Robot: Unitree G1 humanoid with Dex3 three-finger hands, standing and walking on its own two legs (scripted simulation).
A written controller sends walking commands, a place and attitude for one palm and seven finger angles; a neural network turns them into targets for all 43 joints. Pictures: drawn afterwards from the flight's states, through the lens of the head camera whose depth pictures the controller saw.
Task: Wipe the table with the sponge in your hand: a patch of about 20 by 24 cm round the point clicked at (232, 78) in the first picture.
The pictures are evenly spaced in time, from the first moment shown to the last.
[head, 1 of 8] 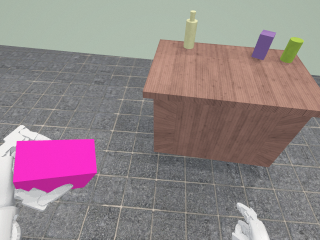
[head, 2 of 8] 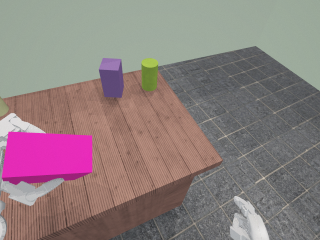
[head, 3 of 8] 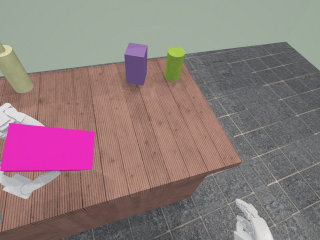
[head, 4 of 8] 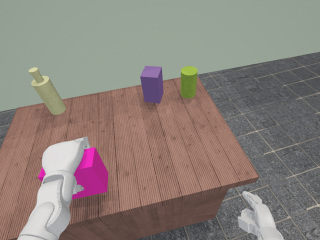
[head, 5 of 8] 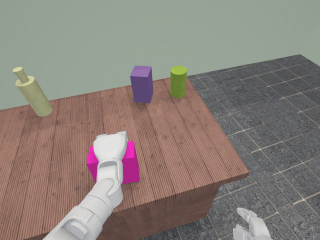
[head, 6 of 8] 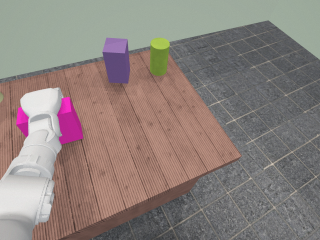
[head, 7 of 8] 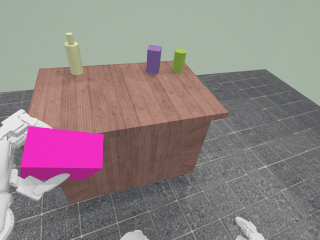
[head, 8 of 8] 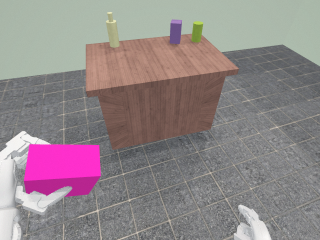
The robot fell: no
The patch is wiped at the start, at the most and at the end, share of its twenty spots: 0.00 1.00 1.00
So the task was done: yes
